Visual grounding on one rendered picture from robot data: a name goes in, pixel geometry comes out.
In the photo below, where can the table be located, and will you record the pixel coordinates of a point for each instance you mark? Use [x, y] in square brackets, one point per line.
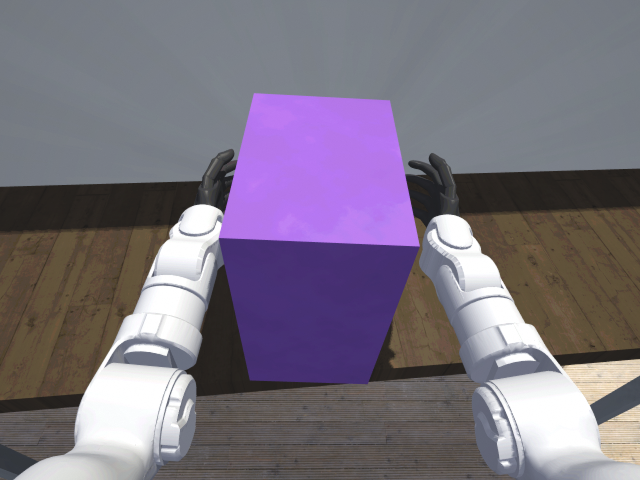
[74, 259]

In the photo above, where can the left robot hand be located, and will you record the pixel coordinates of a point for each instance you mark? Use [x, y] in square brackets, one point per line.
[214, 183]

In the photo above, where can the right robot upper arm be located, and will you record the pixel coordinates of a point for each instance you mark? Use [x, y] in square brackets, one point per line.
[537, 427]

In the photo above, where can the left robot forearm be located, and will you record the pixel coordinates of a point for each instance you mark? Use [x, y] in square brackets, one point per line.
[164, 329]

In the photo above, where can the carton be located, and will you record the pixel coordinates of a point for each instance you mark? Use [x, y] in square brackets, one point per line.
[318, 237]

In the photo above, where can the right robot hand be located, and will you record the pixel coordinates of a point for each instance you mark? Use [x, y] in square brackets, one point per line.
[443, 200]

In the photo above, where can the left robot upper arm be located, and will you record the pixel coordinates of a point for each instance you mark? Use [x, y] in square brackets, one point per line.
[135, 419]

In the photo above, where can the right robot forearm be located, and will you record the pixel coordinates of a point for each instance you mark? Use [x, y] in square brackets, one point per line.
[495, 341]

